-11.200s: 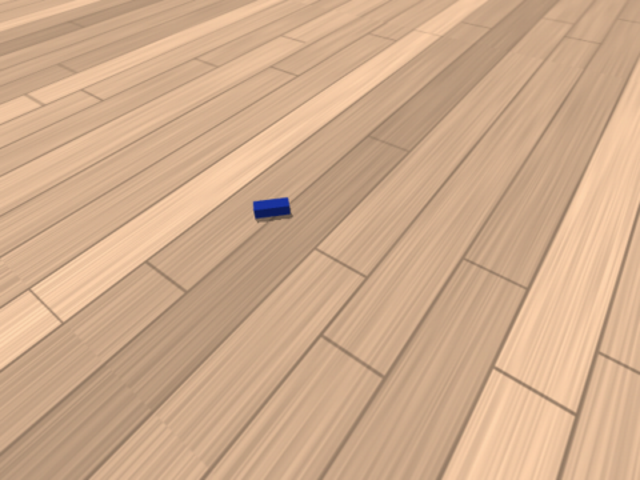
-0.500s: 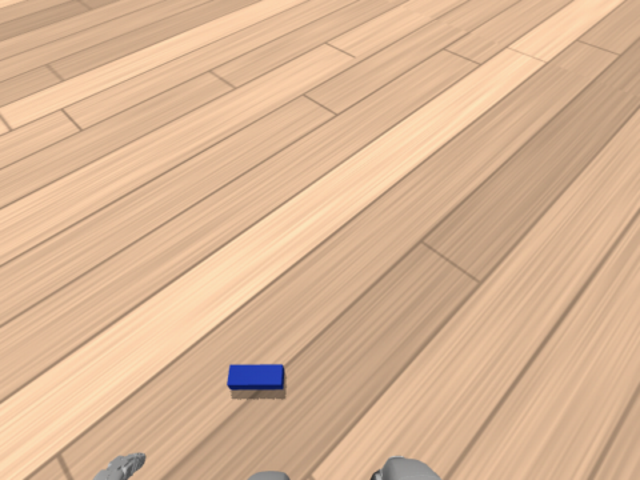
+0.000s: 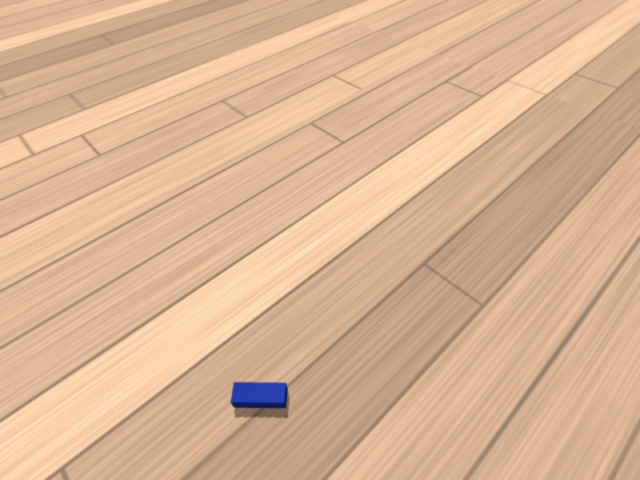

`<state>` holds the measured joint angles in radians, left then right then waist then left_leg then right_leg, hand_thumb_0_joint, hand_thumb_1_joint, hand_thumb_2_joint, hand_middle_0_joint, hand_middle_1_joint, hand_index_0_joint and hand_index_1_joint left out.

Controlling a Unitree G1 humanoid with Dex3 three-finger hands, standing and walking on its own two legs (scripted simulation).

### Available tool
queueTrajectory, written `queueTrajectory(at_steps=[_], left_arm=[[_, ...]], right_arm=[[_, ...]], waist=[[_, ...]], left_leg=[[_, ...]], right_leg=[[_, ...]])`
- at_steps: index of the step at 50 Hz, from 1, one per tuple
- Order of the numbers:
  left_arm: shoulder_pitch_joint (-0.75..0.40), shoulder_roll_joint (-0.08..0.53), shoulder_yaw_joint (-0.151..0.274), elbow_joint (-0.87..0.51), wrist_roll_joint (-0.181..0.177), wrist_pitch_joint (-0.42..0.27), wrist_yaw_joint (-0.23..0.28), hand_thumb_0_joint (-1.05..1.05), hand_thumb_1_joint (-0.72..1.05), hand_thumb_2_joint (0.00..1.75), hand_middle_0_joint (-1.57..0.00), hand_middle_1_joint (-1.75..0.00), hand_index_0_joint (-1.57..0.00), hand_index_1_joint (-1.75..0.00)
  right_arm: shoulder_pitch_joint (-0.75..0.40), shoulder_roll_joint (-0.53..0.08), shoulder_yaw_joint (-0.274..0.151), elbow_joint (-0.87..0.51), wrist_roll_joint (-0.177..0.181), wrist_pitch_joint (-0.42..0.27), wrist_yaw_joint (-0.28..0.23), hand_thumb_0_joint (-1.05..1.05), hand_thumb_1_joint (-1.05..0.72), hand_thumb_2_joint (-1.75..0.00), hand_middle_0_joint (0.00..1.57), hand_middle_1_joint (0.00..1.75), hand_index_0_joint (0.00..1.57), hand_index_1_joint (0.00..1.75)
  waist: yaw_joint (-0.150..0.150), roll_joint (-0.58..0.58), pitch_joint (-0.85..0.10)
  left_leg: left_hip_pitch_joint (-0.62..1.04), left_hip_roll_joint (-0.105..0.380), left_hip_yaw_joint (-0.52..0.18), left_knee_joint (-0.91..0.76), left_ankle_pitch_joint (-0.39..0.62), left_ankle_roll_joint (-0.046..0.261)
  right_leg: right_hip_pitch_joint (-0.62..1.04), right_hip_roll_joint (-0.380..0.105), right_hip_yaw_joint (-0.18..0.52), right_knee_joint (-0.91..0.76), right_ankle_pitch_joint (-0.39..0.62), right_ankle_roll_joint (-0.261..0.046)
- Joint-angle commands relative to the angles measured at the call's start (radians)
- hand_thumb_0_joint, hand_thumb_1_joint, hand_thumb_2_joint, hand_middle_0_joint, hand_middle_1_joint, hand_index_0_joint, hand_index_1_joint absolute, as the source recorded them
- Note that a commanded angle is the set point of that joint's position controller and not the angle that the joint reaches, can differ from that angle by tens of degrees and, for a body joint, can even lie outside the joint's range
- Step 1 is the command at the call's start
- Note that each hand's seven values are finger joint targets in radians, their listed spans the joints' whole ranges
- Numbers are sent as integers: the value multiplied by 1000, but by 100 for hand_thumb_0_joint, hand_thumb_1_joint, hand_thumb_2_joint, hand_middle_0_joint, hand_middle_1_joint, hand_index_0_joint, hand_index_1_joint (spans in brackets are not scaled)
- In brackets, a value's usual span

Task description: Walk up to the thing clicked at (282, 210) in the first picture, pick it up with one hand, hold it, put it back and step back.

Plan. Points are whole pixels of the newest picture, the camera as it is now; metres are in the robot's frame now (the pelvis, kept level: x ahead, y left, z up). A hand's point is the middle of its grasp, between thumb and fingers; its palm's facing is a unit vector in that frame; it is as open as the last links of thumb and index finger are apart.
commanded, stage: walk up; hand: left
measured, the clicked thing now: (259, 395) +0.47 +0.24 -0.74
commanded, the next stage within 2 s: stand in 0.28 s
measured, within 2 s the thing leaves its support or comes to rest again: neither
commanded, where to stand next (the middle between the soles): +0.09 +0.01 m, yaw -1 degrees
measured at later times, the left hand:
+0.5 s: hand out of the picture +0.09 +0.27 -0.14, palm faces -0.03 -0.94 -0.34, open 7.4 cm
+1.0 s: hand out of the picture +0.07 +0.27 -0.14, palm faces -0.04 -0.94 -0.35, open 7.4 cm
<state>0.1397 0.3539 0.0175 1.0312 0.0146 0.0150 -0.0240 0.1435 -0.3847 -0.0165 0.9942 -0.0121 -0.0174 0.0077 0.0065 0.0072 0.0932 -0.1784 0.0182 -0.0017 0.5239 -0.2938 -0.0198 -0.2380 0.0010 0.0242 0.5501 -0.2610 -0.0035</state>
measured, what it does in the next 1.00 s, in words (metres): stands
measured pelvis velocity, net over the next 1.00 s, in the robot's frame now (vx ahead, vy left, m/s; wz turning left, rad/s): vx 0.01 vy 0.01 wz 0.00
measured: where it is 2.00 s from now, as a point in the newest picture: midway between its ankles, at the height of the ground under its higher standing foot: outside the picture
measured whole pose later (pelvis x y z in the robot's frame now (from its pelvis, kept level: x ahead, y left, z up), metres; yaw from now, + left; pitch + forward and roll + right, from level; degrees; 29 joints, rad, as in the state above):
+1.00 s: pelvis +0.01 +0.01 +0.01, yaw +0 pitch -2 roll +0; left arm 0.12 0.36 -0.01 1.14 0.01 -0.01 0.00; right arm 0.10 -0.35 0.00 1.14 -0.01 -0.01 0.02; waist 0.00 0.00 0.06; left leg -0.10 0.01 0.00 0.32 -0.19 -0.01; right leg -0.15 -0.01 0.03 0.33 -0.16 0.02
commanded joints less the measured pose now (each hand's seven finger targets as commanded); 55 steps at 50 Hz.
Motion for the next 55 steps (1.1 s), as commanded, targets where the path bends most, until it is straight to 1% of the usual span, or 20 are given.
queueTrajectory(at_steps=[1, 6, 10, 12, 13, 14, 16, 18, 20, 25, 27, 30, 32, 34, 42, 44, 46, 48, 50, 55], left_arm=[[-89, 233, 52, -64, -7, -43, 12, 0, 90, 90, -20, -30, -20, -30], [-81, 211, 47, -32, -14, -43, 14, 0, 90, 90, -20, -30, -20, -30], [-74, 202, 42, -7, -16, -39, 15, 0, 90, 90, -20, -30, -20, -30], [-85, 204, 42, 1, -12, -39, 15, 0, 90, 90, -20, -30, -20, -30], [-80, 200, 43, 9, -13, -37, 15, 0, 90, 90, -20, -30, -20, -30], [-87, 209, 35, 18, -11, -45, 19, 0, 90, 90, -20, -30, -20, -30], [-78, 208, 32, 27, -11, -52, 20, 0, 90, 90, -20, -30, -20, -30], [-87, 214, 31, 34, -10, -57, 22, 0, 90, 90, -20, -30, -20, -30], [-87, 212, 28, 38, -9, -55, 23, 0, 90, 90, -20, -30, -20, -30], [-94, 217, 25, 42, -8, -55, 26, 0, 90, 90, -20, -30, -20, -30], [-96, 216, 21, 42, -9, -57, 25, 0, 90, 90, -20, -30, -20, -30], [-91, 214, 18, 45, -10, -54, 26, 0, 90, 90, -20, -30, -20, -30], [-82, 212, 16, 48, -9, -57, 27, 0, 90, 90, -20, -30, -20, -30], [-85, 223, 18, 48, -9, -56, 28, 0, 90, 90, -20, -30, -20, -30], [-69, 221, 13, 52, -9, -51, 29, 0, 90, 90, -20, -30, -20, -30], [-68, 224, 13, 49, -7, -54, 30, 0, 90, 90, -20, -30, -20, -30], [-69, 223, 13, 48, -8, -54, 31, 0, 90, 90, -20, -30, -20, -30], [-72, 226, 14, 47, -8, -53, 32, 0, 90, 90, -20, -30, -20, -30], [-62, 219, 12, 46, -10, -55, 30, 0, 90, 90, -20, -30, -20, -30], [-58, 219, 11, 49, -9, -53, 33, 0, 90, 90, -20, -30, -20, -30]], right_arm=[[-32, -188, -38, -36, 2, -31, -11, 0, -90, -90, 20, 30, 20, 30], [-46, -199, -35, -2, 2, -35, -14, 0, -90, -90, 20, 30, 20, 30], [-69, -195, -32, 16, 1, -36, -15, 0, -90, -90, 20, 30, 20, 30], [-64, -193, -33, 26, 0, -36, -16, 0, -90, -90, 20, 30, 20, 30], [-72, -192, -35, 26, 0, -36, -16, 0, -90, -90, 20, 30, 20, 30], [-74, -187, -32, 38, 4, -31, -17, 0, -90, -90, 20, 30, 20, 30], [-80, -182, -32, 44, 4, -30, -14, 0, -90, -90, 20, 30, 20, 30], [-77, -182, -33, 52, 6, -30, -12, 0, -90, -90, 20, 30, 20, 30], [-83, -185, -34, 59, 5, -27, -12, 0, -90, -90, 20, 30, 20, 30], [-80, -182, -32, 69, 4, -24, -10, 0, -90, -90, 20, 30, 20, 30], [-78, -187, -33, 74, 3, -24, -10, 0, -90, -90, 20, 30, 20, 30], [-81, -187, -32, 82, 3, -22, -10, 0, -90, -90, 20, 30, 20, 30], [-86, -191, -32, 82, 4, -23, -9, 0, -90, -90, 20, 30, 20, 30], [-82, -182, -29, 85, 5, -23, -10, 0, -90, -90, 20, 30, 20, 30], [-83, -183, -27, 94, 5, -15, -6, 0, -90, -90, 20, 30, 20, 30], [-77, -182, -27, 95, 5, -16, -6, 0, -90, -90, 20, 30, 20, 30], [-73, -181, -26, 97, 4, -15, -6, 0, -90, -90, 20, 30, 20, 30], [-76, -182, -27, 94, 3, -13, -7, 0, -90, -90, 20, 30, 20, 30], [-80, -187, -26, 93, 4, -16, -7, 0, -90, -90, 20, 30, 20, 30], [-80, -184, -26, 95, 7, -15, -11, 0, -90, -90, 20, 30, 20, 30]], waist=[[-9, -89, -110], [-1, -32, -122], [8, 8, -102], [2, -3, -110], [5, 10, -92], [0, 29, -70], [4, 18, -95], [-3, 4, -107], [-1, 5, -97], [-6, -8, -109], [-10, -7, -117], [-6, 9, -112], [-5, -4, -125], [-8, -17, -125], [-8, -14, -90], [-10, -21, -111], [-12, -12, -99], [-13, -15, -117], [-9, 4, -136], [-9, -23, -144]], left_leg=[[56, 70, -61, -135, 90, 54], [58, 94, -72, -191, 152, 52], [42, 106, -82, -232, 135, 53], [42, 109, -83, -243, 140, 52], [38, 110, -82, -250, 127, 50], [13, 110, -95, -262, 142, 42], [45, 115, -94, -258, 186, 42], [53, 113, -94, -259, 202, 40], [56, 109, -92, -270, 162, 38], [56, 111, -92, -278, 162, 38], [71, 114, -91, -271, 197, 38], [52, 112, -97, -284, 163, 37], [72, 114, -95, -273, 210, 40], [90, 115, -94, -271, 227, 37], [57, 103, -91, -286, 116, 37], [85, 110, -91, -272, 170, 41], [62, 102, -88, -274, 147, 37], [74, 106, -87, -270, 162, 39], [87, 112, -89, -263, 225, 39], [116, 115, -86, -253, 282, 38]], right_leg=[[32, -131, 165, -230, 61, -60], [95, -109, 120, -231, 153, -45], [105, -98, 106, -238, 163, -35], [121, -99, 107, -238, 179, -35], [109, -92, 100, -237, 157, -33], [121, -109, 105, -247, 158, -26], [129, -112, 101, -246, 196, -21], [144, -115, 99, -251, 217, -18], [124, -111, 96, -263, 171, -16], [133, -118, 95, -263, 177, -15], [134, -121, 95, -264, 199, -15], [138, -119, 93, -264, 174, -16], [142, -122, 90, -263, 219, -13], [132, -125, 90, -259, 225, -15], [98, -117, 89, -282, 121, -12], [104, -125, 94, -277, 169, -15], [106, -122, 93, -284, 146, -12], [108, -124, 94, -274, 161, -16], [132, -128, 90, -265, 230, -17], [132, -126, 80, -255, 282, -18]])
